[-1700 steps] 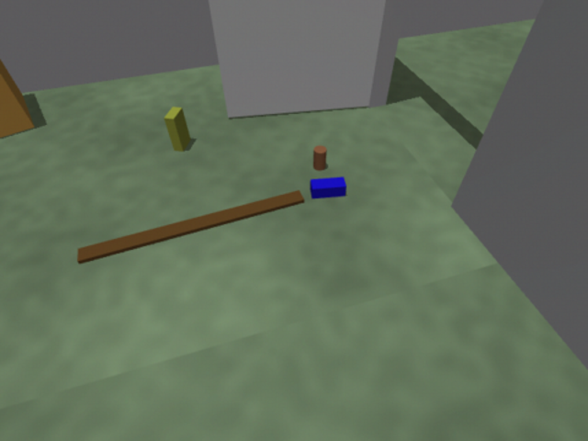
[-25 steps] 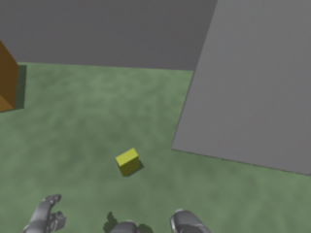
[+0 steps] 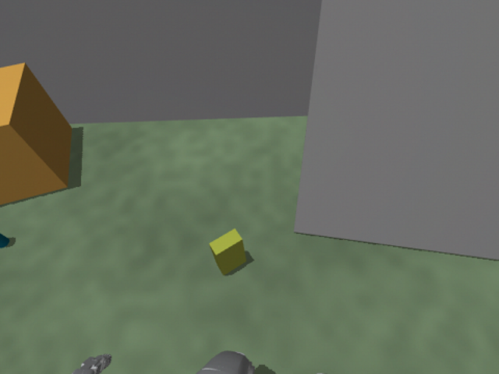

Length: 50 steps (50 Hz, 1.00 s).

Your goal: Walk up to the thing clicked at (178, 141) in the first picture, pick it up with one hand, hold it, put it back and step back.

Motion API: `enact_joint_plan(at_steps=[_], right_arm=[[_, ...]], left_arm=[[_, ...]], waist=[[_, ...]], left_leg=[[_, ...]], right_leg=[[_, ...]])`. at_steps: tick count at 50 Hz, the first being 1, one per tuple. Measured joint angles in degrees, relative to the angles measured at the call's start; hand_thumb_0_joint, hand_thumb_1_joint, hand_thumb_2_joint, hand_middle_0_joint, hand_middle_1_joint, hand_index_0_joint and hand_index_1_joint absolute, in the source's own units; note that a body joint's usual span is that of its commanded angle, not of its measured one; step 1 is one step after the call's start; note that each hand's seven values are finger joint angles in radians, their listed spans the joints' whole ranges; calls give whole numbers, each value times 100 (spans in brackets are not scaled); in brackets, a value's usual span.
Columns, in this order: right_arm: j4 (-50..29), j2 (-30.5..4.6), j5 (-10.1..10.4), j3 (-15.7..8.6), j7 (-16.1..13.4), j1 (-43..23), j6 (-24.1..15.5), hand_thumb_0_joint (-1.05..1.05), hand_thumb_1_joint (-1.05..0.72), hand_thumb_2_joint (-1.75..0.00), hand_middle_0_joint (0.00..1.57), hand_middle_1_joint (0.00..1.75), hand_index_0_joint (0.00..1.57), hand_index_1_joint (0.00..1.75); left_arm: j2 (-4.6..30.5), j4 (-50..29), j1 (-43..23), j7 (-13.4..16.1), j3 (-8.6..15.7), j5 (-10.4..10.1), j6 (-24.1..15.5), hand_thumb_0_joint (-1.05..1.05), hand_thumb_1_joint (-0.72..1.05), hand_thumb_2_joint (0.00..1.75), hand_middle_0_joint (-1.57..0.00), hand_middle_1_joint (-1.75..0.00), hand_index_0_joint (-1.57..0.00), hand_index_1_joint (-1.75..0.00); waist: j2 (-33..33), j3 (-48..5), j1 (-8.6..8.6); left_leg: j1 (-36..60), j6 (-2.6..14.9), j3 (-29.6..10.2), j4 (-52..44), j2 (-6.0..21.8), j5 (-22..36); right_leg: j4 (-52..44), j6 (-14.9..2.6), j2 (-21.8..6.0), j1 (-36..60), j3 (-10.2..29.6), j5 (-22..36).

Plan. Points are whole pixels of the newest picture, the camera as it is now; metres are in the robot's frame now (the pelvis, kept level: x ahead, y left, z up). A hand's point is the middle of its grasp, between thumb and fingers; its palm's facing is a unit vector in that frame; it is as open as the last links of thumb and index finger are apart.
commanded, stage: step back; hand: left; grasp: from the side
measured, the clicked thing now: (228, 253) +0.59 +0.17 -0.67
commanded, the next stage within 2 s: none
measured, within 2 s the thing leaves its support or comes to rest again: neither
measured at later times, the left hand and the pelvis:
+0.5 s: hand out of the picture -0.02 +0.32 -0.15, palm faces -0.05 -0.93 -0.35, open 7.4 cm; pelvis -0.09 +0.05 +0.01, yaw -4 degrees
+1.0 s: hand out of the picture -0.06 +0.23 -0.13, palm faces -0.08 -0.91 -0.41, open 7.4 cm; pelvis -0.22 -0.01 +0.00, yaw -4 degrees
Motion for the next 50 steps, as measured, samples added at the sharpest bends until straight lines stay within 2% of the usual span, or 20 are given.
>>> enact_joint_plan(at_steps=[3,5,7,8,9,10,12,15,18,24,30,34,35,36,37,38,40,42,46,50], right_arm=[[-18,-40,-28,7,-33,124,-12,0,-91,-90,20,30,20,30],[-22,-31,-56,13,-34,160,-20,0,-91,-90,20,30,20,30],[-5,50,-100,3,-23,141,-61,0,-91,-90,20,30,20,30],[27,178,-130,9,-16,76,-77,0,-91,-90,20,30,20,30],[6,260,-143,38,21,62,-85,0,-91,-90,20,30,20,30],[-41,289,-168,67,71,73,-97,0,-91,-90,20,30,20,30],[-91,363,-205,110,108,83,-148,0,-91,-90,20,30,21,30],[-127,507,-199,154,67,102,-208,0,-90,-89,20,30,21,30],[-193,557,-169,137,31,68,-231,0,-90,-89,21,30,21,30],[-433,544,-111,75,-28,-81,-298,0,-90,-89,21,30,21,30],[-585,462,-143,43,-30,-166,-296,0,-90,-89,21,30,21,30],[-582,355,-165,33,2,-157,-234,0,-90,-89,21,30,21,30],[-572,313,-161,29,13,-140,-210,0,-90,-89,21,30,21,30],[-556,269,-148,22,23,-120,-183,0,-90,-89,21,30,21,30],[-535,228,-129,10,27,-97,-157,0,-90,-89,21,30,21,30],[-500,191,-100,-8,23,-94,-134,0,-90,-89,21,30,21,30],[-419,132,-64,-61,-46,-109,-109,0,-90,-89,20,30,21,30],[-353,119,-20,-61,-90,-70,-124,0,-90,-90,20,30,21,30],[-318,162,4,7,-86,35,-184,1,-91,-90,20,30,20,30],[-332,260,-69,51,-36,181,-181,1,-91,-90,20,30,21,30]], left_arm=[[31,-214,-61,47,4,13,-31,1,90,90,-21,-30,-21,-30],[82,-361,-93,59,-2,4,-32,1,90,90,-21,-30,-21,-30],[188,-447,-147,47,-1,-35,9,0,90,90,-21,-30,-21,-30],[278,-437,-177,47,25,-58,49,0,90,90,-21,-30,-21,-30],[326,-395,-170,47,37,-82,93,0,90,90,-21,-30,-21,-30],[330,-325,-155,52,42,-91,137,0,90,90,-21,-30,-21,-30],[359,-212,-96,73,58,-108,232,1,90,90,-20,-30,-21,-30],[451,-171,15,88,109,-156,245,1,90,90,-20,-30,-21,-30],[494,-193,141,69,157,-129,194,1,91,90,-20,-30,-20,-30],[502,-169,384,60,159,-58,217,1,91,90,-20,-30,-20,-30],[447,-177,415,18,132,-39,234,1,91,90,-20,-30,-20,-30],[414,-217,409,-54,137,-40,176,1,91,90,-20,-30,-20,-30],[402,-221,415,-74,140,-36,149,1,91,90,-20,-30,-20,-30],[390,-222,429,-89,146,-22,114,1,91,90,-20,-30,-20,-30],[375,-224,446,-100,152,12,86,0,91,90,-20,-30,-20,-30],[343,-227,461,-106,164,41,65,0,91,90,-20,-30,-20,-30],[249,-252,406,-97,126,72,80,0,91,90,-20,-30,-21,-30],[197,-324,317,-54,72,82,70,0,90,90,-20,-30,-21,-30],[153,-467,50,36,20,93,64,1,90,90,-21,-30,-21,-30],[234,-670,-233,77,-13,71,63,1,90,90,-21,-30,-21,-30]], waist=[[-10,25,10],[-35,52,7],[-184,129,2],[-440,238,60],[-563,257,80],[-521,227,43],[-422,152,-31],[-481,59,-9],[-538,49,45],[-598,128,60],[-542,191,1],[-461,131,-33],[-424,91,-39],[-380,35,-40],[-329,-37,-39],[-277,-101,-21],[-152,-69,-38],[-158,-16,4],[-178,133,-14],[-345,123,-31]], left_leg=[[401,-83,114,-756,200,-143],[707,-70,268,-1583,388,-84],[996,31,473,-2376,441,300],[1080,78,657,-2503,315,609],[1063,125,772,-2535,279,1081],[995,208,775,-2490,345,1408],[980,350,738,-2537,507,1427],[1042,334,790,-2871,629,1618],[1028,334,884,-3087,686,1807],[829,428,1136,-3091,775,1965],[491,457,1304,-2847,963,2042],[235,343,1344,-2645,1116,2085],[155,289,1334,-2563,1154,2080],[55,214,1315,-2458,1196,2065],[-62,126,1244,-2356,1211,2007],[-169,81,1068,-2265,1141,1673],[-354,10,569,-1754,791,583],[-508,-8,417,-1036,448,1],[-379,-29,537,-388,211,-138],[118,-18,768,-993,304,-196]], right_leg=[[-92,12,-96,-115,-84,152],[-20,72,-152,-236,-146,188],[193,169,-271,-379,-133,156],[276,205,-407,-397,31,156],[344,249,-384,-428,203,-21],[609,300,-187,-513,336,-607],[1636,358,290,-764,561,-1347],[2739,389,648,-977,676,-1441],[3131,513,709,-934,691,-1297],[2709,681,559,-559,705,-1346],[2093,666,374,-336,511,-1507],[1186,576,161,-46,220,-1312],[768,532,113,102,131,-1092],[394,557,94,248,66,-1166],[95,640,108,365,37,-1628],[-2,676,142,344,52,-1915],[139,599,190,185,18,-1792],[190,516,138,74,7,-1619],[362,403,72,-101,-198,-1050],[404,372,-31,-237,-403,-1042]])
